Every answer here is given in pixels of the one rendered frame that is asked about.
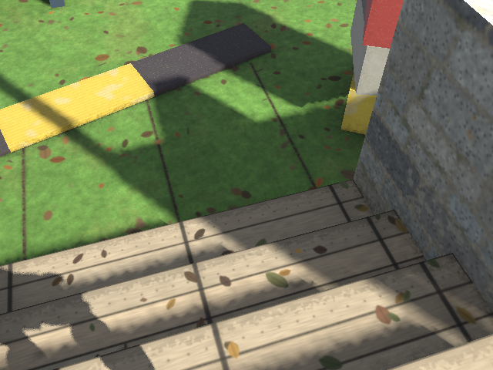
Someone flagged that stairs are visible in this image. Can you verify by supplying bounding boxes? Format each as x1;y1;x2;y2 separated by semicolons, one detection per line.
0;180;493;370

